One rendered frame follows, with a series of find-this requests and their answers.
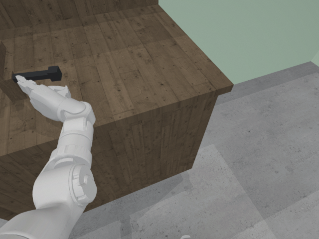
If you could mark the tap lever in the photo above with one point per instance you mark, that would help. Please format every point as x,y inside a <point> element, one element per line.
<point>52,73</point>

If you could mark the counter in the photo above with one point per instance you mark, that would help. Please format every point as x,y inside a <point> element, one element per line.
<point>151,88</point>

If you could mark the left robot hand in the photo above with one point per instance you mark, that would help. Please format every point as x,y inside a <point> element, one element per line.
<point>44,99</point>

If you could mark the robot left forearm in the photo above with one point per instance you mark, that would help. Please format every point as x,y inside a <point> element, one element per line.
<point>75,141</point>

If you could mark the left robot upper arm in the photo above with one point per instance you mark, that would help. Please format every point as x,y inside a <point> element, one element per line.
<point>60,196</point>

